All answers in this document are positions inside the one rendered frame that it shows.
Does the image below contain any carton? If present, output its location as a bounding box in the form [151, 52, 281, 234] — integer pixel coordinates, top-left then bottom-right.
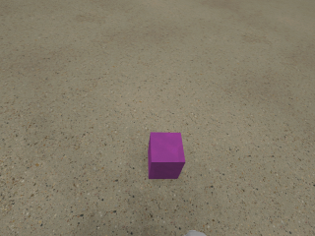
[148, 132, 186, 179]

